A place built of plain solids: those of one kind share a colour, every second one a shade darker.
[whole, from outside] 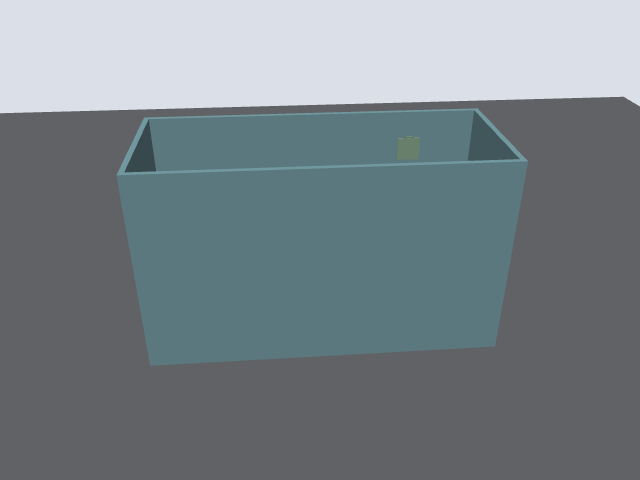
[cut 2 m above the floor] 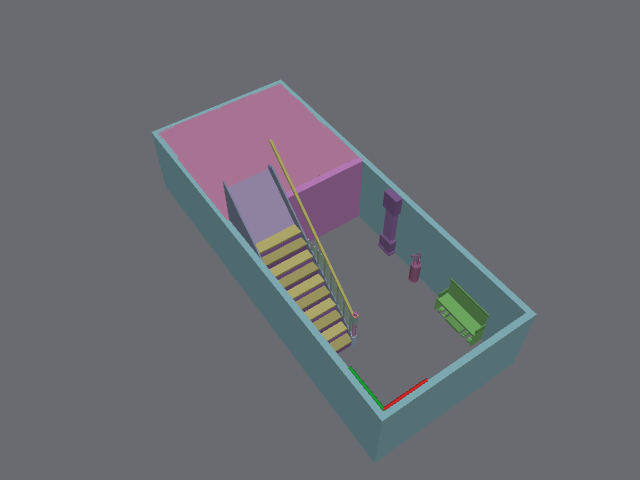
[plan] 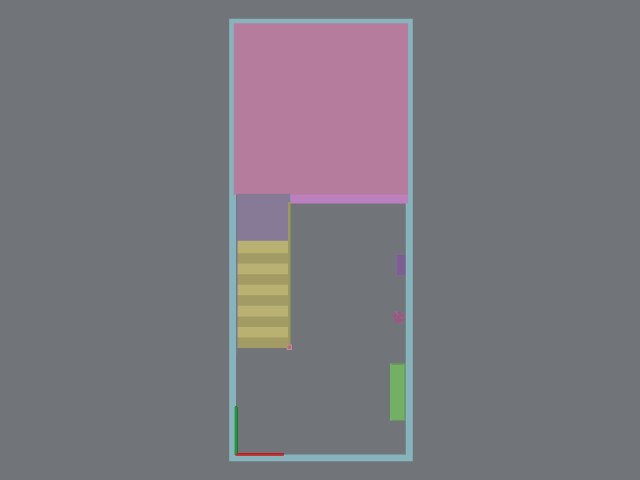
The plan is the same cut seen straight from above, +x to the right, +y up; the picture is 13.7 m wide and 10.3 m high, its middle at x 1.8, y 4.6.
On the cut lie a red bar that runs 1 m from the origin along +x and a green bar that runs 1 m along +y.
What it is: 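A villa's stair hall, a dwelling of no particular year; the hall below, the landing 3.07 m above it, and between them a joiner's timber flight of 15 risers of about 0.205 m on goings of about 0.226 m, 1.09 m clear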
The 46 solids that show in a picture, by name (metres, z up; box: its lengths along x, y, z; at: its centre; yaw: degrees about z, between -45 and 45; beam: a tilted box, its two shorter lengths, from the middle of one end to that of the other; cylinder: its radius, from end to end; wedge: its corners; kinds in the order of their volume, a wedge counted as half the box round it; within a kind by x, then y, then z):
{
 "upper_1": {"box": [3.74, 3.68, 3.12], "at": [1.82, 7.41, 1.51]},
 "wall_1": {"box": [0.15, 9.5, 5.63], "at": [-0.07, 4.6, 2.77]},
 "wall_2": {"box": [3.94, 0.15, 5.63], "at": [1.82, -0.07, 2.77]},
 "wall_3": {"box": [3.94, 0.15, 5.63], "at": [1.82, 9.28, 2.77]},
 "wall_4": {"box": [0.15, 9.5, 5.63], "at": [3.71, 4.6, 2.77]},
 "carriage_1": {"wedge": [[0.03, 2.33, -0.05], [0.03, 2.33, 0.01], [0.03, 5.59, -0.05], [0.03, 5.59, 2.96], [1.13, 2.33, -0.05], [1.13, 2.33, 0.01], [1.13, 5.59, -0.05], [1.13, 5.59, 2.96]]},
 "upper_edge_1": {"box": [2.53, 0.19, 3.12], "at": [2.42, 5.48, 1.51]},
 "string_1": {"wedge": [[0.0, 2.14, -0.05], [0.0, 2.14, 0.13], [0.0, 5.57, -0.05], [0.0, 5.57, 3.23], [0.03, 2.14, -0.05], [0.03, 2.14, 0.13], [0.03, 5.57, -0.05], [0.03, 5.57, 3.23]]},
 "string_2": {"wedge": [[1.12, 2.3, -0.05], [1.12, 2.3, 0.27], [1.12, 5.46, -0.05], [1.12, 5.46, 3.14], [1.16, 2.3, -0.05], [1.16, 2.3, 0.27], [1.16, 5.46, -0.05], [1.16, 5.46, 3.14]]},
 "riser_1": {"wedge": [[0.02, 2.3, -0.05], [0.02, 2.3, 0.16], [0.02, 2.56, 0.09], [0.02, 2.56, 0.16], [1.13, 2.3, -0.05], [1.13, 2.3, 0.16], [1.13, 2.56, 0.09], [1.13, 2.56, 0.16]]},
 "riser_2": {"wedge": [[0.02, 2.53, 0.18], [0.02, 2.53, 0.36], [0.02, 2.78, 0.29], [0.02, 2.78, 0.36], [1.13, 2.53, 0.18], [1.13, 2.53, 0.36], [1.13, 2.78, 0.29], [1.13, 2.78, 0.36]]},
 "riser_3": {"wedge": [[0.02, 2.75, 0.38], [0.02, 2.75, 0.57], [0.02, 3.01, 0.5], [0.02, 3.01, 0.57], [1.13, 2.75, 0.38], [1.13, 2.75, 0.57], [1.13, 3.01, 0.5], [1.13, 3.01, 0.57]]},
 "riser_4": {"wedge": [[0.02, 2.98, 0.59], [0.02, 2.98, 0.77], [0.02, 3.23, 0.7], [0.02, 3.23, 0.77], [1.13, 2.98, 0.59], [1.13, 2.98, 0.77], [1.13, 3.23, 0.7], [1.13, 3.23, 0.77]]},
 "riser_5": {"wedge": [[0.02, 3.2, 0.79], [0.02, 3.2, 0.98], [0.02, 3.46, 0.91], [0.02, 3.46, 0.98], [1.13, 3.2, 0.79], [1.13, 3.2, 0.98], [1.13, 3.46, 0.91], [1.13, 3.46, 0.98]]},
 "riser_6": {"wedge": [[0.02, 3.43, 1.0], [0.02, 3.43, 1.18], [0.02, 3.69, 1.11], [0.02, 3.69, 1.18], [1.13, 3.43, 0.99], [1.13, 3.43, 1.18], [1.13, 3.69, 1.11], [1.13, 3.69, 1.18]]},
 "riser_7": {"wedge": [[0.02, 3.66, 1.2], [0.02, 3.66, 1.39], [0.02, 3.91, 1.32], [0.02, 3.91, 1.39], [1.13, 3.66, 1.2], [1.13, 3.66, 1.38], [1.13, 3.91, 1.31], [1.13, 3.91, 1.38]]},
 "riser_8": {"wedge": [[0.02, 3.88, 1.4], [0.02, 3.88, 1.59], [0.02, 4.14, 1.52], [0.02, 4.14, 1.59], [1.13, 3.88, 1.4], [1.13, 3.88, 1.59], [1.13, 4.14, 1.52], [1.13, 4.14, 1.59]]},
 "riser_9": {"wedge": [[0.02, 4.11, 1.61], [0.02, 4.11, 1.8], [0.02, 4.36, 1.73], [0.02, 4.36, 1.8], [1.13, 4.11, 1.61], [1.13, 4.11, 1.79], [1.13, 4.36, 1.72], [1.13, 4.36, 1.79]]},
 "riser_10": {"wedge": [[0.02, 4.33, 1.82], [0.02, 4.33, 2.0], [0.02, 4.59, 1.93], [0.02, 4.59, 2.0], [1.13, 4.33, 1.81], [1.13, 4.33, 2.0], [1.13, 4.59, 1.93], [1.13, 4.59, 2.0]]},
 "rail_1": {"wedge": [[1.11, 2.34, 1.04], [1.11, 2.34, 1.12], [1.11, 5.42, 3.83], [1.11, 5.42, 3.91], [1.17, 2.34, 1.04], [1.17, 2.34, 1.12], [1.17, 5.42, 3.83], [1.17, 5.42, 3.91]]},
 "longcase_clock_1": {"box": [0.21, 0.45, 0.14], "at": [3.53, 4.06, 0.02]},
 "longcase_clock_2": {"box": [0.2, 0.42, 0.36], "at": [3.54, 4.06, 0.26]},
 "longcase_clock_3": {"box": [0.2, 0.43, 0.52], "at": [3.54, 4.06, 1.75]},
 "longcase_clock_4": {"box": [0.15, 0.3, 1.06], "at": [3.56, 4.06, 0.97]},
 "tread_1": {"wedge": [[0.02, 2.28, 0.21], [0.02, 2.29, 0.15], [0.02, 2.56, 0.15], [0.02, 2.56, 0.21], [1.13, 2.28, 0.21], [1.13, 2.29, 0.15], [1.13, 2.56, 0.15], [1.13, 2.56, 0.21]]},
 "tread_2": {"wedge": [[0.02, 2.51, 0.35], [0.02, 2.51, 0.41], [0.02, 2.78, 0.35], [0.02, 2.78, 0.41], [1.13, 2.51, 0.35], [1.13, 2.51, 0.41], [1.13, 2.78, 0.35], [1.13, 2.78, 0.41]]},
 "tread_3": {"wedge": [[0.02, 2.73, 0.62], [0.02, 2.74, 0.56], [0.02, 3.01, 0.56], [0.02, 3.01, 0.62], [1.13, 2.73, 0.61], [1.13, 2.74, 0.56], [1.13, 3.01, 0.56], [1.13, 3.01, 0.62]]},
 "tread_4": {"wedge": [[0.02, 2.96, 0.82], [0.02, 2.97, 0.76], [0.02, 3.23, 0.76], [0.02, 3.23, 0.82], [1.13, 2.96, 0.82], [1.13, 2.97, 0.76], [1.13, 3.23, 0.76], [1.13, 3.23, 0.82]]},
 "tread_5": {"wedge": [[0.02, 3.19, 0.97], [0.02, 3.19, 1.03], [0.02, 3.46, 0.97], [0.02, 3.46, 1.03], [1.13, 3.19, 0.97], [1.13, 3.19, 1.02], [1.13, 3.46, 0.97], [1.13, 3.46, 1.02]]},
 "tread_6": {"wedge": [[0.02, 3.41, 1.23], [0.02, 3.42, 1.17], [0.02, 3.69, 1.17], [0.02, 3.69, 1.23], [1.13, 3.41, 1.23], [1.13, 3.42, 1.17], [1.13, 3.69, 1.17], [1.13, 3.69, 1.23]]},
 "tread_7": {"wedge": [[0.02, 3.64, 1.38], [0.02, 3.64, 1.43], [0.02, 3.91, 1.38], [0.02, 3.91, 1.43], [1.13, 3.64, 1.38], [1.13, 3.64, 1.43], [1.13, 3.91, 1.38], [1.13, 3.91, 1.43]]},
 "tread_8": {"wedge": [[0.02, 3.87, 1.58], [0.02, 3.87, 1.64], [0.02, 4.14, 1.58], [0.02, 4.14, 1.64], [1.13, 3.87, 1.58], [1.13, 3.87, 1.64], [1.13, 4.14, 1.58], [1.13, 4.14, 1.64]]},
 "tread_9": {"wedge": [[0.02, 4.09, 1.84], [0.02, 4.1, 1.79], [0.02, 4.36, 1.79], [0.02, 4.36, 1.85], [1.13, 4.09, 1.84], [1.13, 4.1, 1.79], [1.13, 4.36, 1.79], [1.13, 4.36, 1.84]]},
 "tread_10": {"wedge": [[0.02, 4.32, 1.99], [0.02, 4.32, 2.05], [0.02, 4.59, 1.99], [0.02, 4.59, 2.05], [1.13, 4.32, 1.99], [1.13, 4.32, 2.05], [1.13, 4.59, 1.99], [1.13, 4.59, 2.05]]},
 "boot_bench_1": {"box": [0.33, 1.18, 0.028], "at": [3.46, 1.34, 0.45]},
 "boot_bench_2": {"box": [0.29, 0.46, 0.1], "at": [3.46, 1.35, 0.0]},
 "boot_bench_3": {"box": [0.34, 0.03, 0.53], "at": [3.47, 0.73, 0.21]},
 "boot_bench_4": {"box": [0.34, 0.03, 0.53], "at": [3.47, 1.94, 0.21]},
 "boot_bench_5": {"box": [0.3, 0.03, 0.17], "at": [3.49, 0.73, 0.55]},
 "boot_bench_6": {"box": [0.3, 0.03, 0.17], "at": [3.49, 1.94, 0.55]},
 "boot_bench_7": {"box": [0.032, 1.24, 0.05], "at": [3.62, 1.34, 0.97]},
 "boot_bench_8": {"box": [0.02, 1.18, 0.85], "at": [3.63, 1.34, 0.53]},
 "stick_bin_1": {"cylinder": 0.12, "from": [3.49, 2.94, 0.02], "to": [3.49, 2.94, 0.58]},
 "wall_mirror_1": {"box": [0.034, 0.66, 0.67], "at": [0.02, 7.35, 4.47]},
 "newel_foot_1": {"box": [0.1, 0.1, 0.43], "at": [1.14, 2.3, 0.16]},
 "newel_foot_shaft_1": {"cylinder": 0.04, "from": [1.14, 2.3, 0.38], "to": [1.14, 2.3, 0.92]}
}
